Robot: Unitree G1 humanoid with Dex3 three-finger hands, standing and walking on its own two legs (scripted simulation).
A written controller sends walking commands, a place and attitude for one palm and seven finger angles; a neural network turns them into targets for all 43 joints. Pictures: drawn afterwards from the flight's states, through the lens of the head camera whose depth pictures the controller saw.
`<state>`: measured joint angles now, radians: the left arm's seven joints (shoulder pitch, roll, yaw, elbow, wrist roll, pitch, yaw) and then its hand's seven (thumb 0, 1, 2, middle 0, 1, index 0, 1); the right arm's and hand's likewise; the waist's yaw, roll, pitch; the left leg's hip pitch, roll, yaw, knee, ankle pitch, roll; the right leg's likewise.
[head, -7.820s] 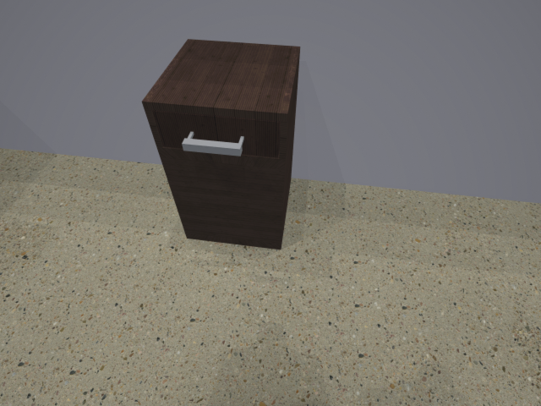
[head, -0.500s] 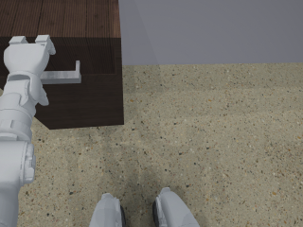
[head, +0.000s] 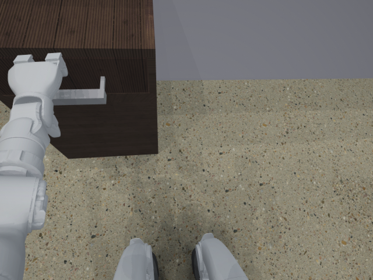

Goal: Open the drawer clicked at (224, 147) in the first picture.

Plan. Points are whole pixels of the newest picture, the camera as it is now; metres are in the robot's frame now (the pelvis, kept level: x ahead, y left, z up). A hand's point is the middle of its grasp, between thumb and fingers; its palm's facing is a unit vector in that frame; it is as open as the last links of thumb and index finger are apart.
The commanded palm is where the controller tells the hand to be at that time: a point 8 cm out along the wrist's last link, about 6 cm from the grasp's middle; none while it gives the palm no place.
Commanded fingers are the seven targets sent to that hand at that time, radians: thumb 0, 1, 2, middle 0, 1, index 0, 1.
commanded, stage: move the hooked fingers above the handle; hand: left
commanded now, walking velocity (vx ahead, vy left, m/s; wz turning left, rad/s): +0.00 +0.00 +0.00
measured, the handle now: (68, 89) +0.58 +0.24 -0.07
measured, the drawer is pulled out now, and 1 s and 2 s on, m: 0.00 0.00 0.00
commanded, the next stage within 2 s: none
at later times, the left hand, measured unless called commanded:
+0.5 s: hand (55, 107) +0.50 +0.25 -0.03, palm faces -0.28 -0.05 -0.96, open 13.9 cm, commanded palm +0.52 +0.22 +0.04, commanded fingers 0.00 -0.50 0.30 -0.30 -1.20 -0.30 -1.20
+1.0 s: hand (53, 107) +0.50 +0.25 -0.02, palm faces -0.22 -0.04 -0.97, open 13.8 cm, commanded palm +0.53 +0.23 +0.04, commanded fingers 0.00 -0.50 0.30 -0.30 -1.20 -0.30 -1.20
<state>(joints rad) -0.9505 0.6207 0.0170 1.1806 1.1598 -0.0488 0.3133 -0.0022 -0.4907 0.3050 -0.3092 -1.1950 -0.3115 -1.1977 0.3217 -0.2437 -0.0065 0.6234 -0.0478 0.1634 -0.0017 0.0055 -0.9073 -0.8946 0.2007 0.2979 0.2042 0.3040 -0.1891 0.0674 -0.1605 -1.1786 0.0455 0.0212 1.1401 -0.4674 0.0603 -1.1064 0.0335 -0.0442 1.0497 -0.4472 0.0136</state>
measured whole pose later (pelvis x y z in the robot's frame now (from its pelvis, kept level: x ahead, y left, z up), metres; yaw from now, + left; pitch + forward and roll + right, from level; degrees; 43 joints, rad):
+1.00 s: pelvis -0.01 +0.00 +0.00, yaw +0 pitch +29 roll -5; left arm -0.89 0.64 0.01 1.09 1.11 -0.15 0.18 0.00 -0.49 0.30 -0.32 -1.21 -0.32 -1.22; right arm 0.35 -0.23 0.00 0.63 -0.03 0.14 -0.04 0.01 -0.91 -0.89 0.20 0.30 0.21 0.30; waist -0.19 0.05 -0.15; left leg -1.19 0.04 0.02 1.13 -0.45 0.06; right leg -1.12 0.03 -0.04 1.05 -0.44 0.01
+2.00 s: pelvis +0.00 +0.00 -0.01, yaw +0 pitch +30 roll -6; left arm -0.92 0.64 0.04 1.04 1.13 -0.25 0.26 0.00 -0.49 0.30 -0.32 -1.20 -0.33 -1.21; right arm 0.36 -0.24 -0.01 0.67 -0.05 0.13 -0.04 0.01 -0.91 -0.89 0.20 0.30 0.20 0.30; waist -0.20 0.06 -0.18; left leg -1.22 0.04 0.00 1.18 -0.48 0.06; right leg -1.13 0.04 -0.06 1.08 -0.46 0.01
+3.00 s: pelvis -0.01 +0.00 -0.01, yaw +0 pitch +30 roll -5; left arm -1.01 0.64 -0.01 1.23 1.15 -0.03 0.33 0.00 -0.49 0.30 -0.31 -1.20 -0.31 -1.20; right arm 0.33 -0.25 -0.01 0.65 -0.04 0.15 0.00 0.01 -0.91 -0.89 0.20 0.30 0.20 0.30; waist -0.20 0.07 -0.16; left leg -1.23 0.04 0.00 1.17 -0.46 0.06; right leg -1.15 0.03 -0.06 1.08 -0.45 0.01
